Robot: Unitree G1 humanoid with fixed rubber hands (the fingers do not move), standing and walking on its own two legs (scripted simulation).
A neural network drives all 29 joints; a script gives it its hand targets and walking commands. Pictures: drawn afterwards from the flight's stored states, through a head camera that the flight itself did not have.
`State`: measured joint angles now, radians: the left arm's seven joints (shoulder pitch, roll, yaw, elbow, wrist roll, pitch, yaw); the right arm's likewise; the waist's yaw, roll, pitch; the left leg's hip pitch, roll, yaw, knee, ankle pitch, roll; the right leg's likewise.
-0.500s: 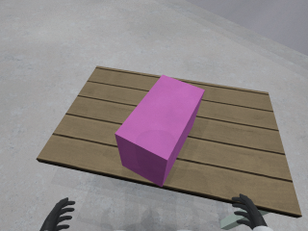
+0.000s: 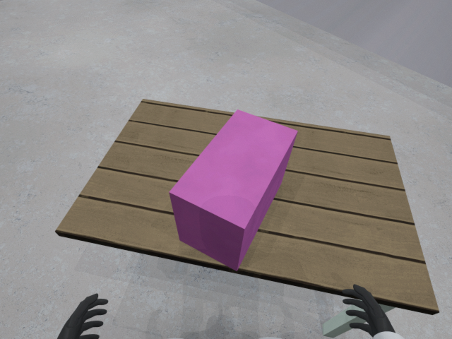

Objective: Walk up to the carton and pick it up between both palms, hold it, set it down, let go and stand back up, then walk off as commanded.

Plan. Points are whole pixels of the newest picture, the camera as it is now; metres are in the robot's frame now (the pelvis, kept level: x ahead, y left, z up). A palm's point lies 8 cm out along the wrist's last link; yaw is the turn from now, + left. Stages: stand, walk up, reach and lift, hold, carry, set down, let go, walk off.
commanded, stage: walk up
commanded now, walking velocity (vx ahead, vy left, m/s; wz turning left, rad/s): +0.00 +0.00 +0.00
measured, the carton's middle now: (237, 187) +0.45 -0.03 -0.06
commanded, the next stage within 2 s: none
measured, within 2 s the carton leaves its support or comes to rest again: neither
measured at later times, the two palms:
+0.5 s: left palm out of the picture +0.08 +0.34 -0.10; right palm out of the picture +0.10 -0.27 -0.07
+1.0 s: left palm out of the picture +0.05 +0.36 -0.11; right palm out of the picture +0.06 -0.27 -0.08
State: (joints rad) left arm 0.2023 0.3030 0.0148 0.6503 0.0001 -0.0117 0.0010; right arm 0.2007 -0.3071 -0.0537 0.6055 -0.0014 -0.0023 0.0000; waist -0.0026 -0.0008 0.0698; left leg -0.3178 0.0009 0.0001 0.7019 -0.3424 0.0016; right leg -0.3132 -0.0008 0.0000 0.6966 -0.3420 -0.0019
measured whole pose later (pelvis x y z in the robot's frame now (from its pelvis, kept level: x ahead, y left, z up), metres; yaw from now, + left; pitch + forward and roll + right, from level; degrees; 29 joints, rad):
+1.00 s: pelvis -0.03 +0.06 -0.02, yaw -3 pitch -5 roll -2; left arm 0.38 0.40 0.02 0.67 0.00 -0.04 0.04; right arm 0.28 -0.40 -0.11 0.61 -0.02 0.02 0.02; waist -0.01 0.01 0.14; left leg -0.33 -0.02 0.03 0.82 -0.40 0.06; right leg -0.41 0.01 0.06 0.87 -0.42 -0.01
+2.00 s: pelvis -0.03 +0.06 -0.02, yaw -6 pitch -4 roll +0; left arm 0.37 0.42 0.01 0.67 0.00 -0.04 0.03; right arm 0.30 -0.40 -0.08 0.61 -0.02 0.00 0.02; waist -0.02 0.00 0.14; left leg -0.33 0.00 0.06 0.83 -0.43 0.05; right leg -0.41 0.04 0.10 0.85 -0.38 -0.01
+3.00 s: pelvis -0.03 +0.07 -0.01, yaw -10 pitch -5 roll +0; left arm 0.35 0.43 0.01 0.68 0.00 -0.05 0.03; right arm 0.27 -0.41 -0.09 0.61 -0.02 0.01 0.02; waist 0.00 0.00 0.16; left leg -0.33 0.01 0.06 0.84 -0.52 0.06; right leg -0.40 0.05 0.12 0.79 -0.32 -0.01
